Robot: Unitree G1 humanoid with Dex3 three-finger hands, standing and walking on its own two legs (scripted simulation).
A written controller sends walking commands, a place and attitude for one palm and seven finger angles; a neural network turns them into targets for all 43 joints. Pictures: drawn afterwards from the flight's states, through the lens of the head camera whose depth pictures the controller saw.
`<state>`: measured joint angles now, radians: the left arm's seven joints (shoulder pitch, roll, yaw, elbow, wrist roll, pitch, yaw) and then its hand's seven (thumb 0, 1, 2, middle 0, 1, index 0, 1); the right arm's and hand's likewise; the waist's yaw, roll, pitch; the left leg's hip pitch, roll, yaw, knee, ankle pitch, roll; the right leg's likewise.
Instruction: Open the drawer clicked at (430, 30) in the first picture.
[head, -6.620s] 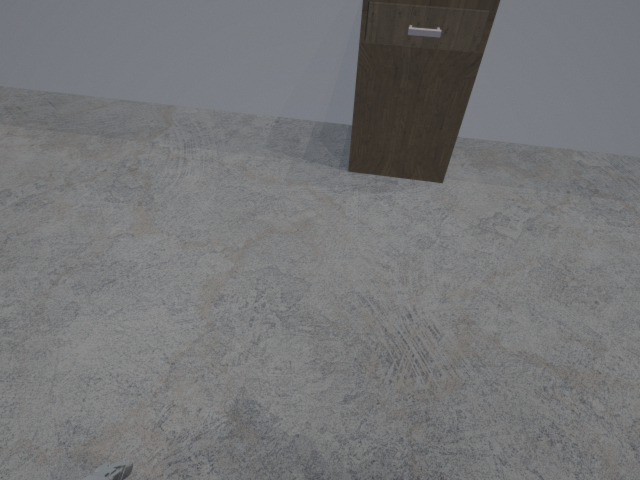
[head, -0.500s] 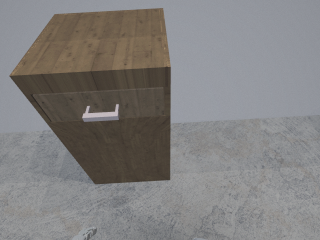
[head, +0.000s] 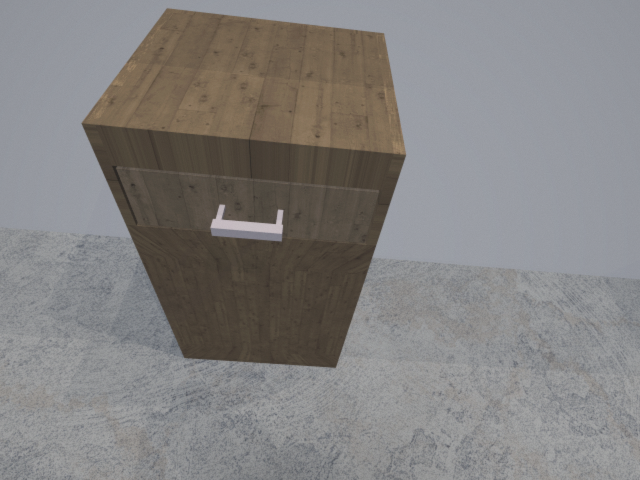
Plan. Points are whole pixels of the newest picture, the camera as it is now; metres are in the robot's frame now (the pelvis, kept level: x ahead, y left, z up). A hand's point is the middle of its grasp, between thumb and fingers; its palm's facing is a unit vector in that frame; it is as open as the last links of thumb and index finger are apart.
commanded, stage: come to a stop and stand still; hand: left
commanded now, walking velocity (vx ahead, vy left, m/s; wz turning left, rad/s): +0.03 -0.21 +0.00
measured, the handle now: (249, 221) +0.52 +0.17 -0.05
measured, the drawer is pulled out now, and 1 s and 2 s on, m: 0.00 0.00 0.00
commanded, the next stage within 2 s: look again from close up in 0.96 s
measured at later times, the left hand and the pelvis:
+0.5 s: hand out of the picture +0.03 +0.10 -0.16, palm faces -0.02 -0.97 -0.26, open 7.3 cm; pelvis -0.03 -0.08 +0.00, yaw -1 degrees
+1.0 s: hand out of the picture -0.06 +0.03 -0.18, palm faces +0.05 -0.99 -0.15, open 7.3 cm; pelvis -0.02 -0.11 +0.00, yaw +0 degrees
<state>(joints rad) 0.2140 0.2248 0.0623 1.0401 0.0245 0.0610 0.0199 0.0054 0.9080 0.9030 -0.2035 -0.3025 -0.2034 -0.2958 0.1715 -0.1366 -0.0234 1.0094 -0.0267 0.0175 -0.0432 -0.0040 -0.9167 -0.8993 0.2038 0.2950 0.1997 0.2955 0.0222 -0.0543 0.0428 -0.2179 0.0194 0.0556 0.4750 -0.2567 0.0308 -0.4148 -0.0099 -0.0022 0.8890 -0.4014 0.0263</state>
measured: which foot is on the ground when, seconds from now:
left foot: down 0.00-1.00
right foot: up 0.00-0.36, down 0.38-1.00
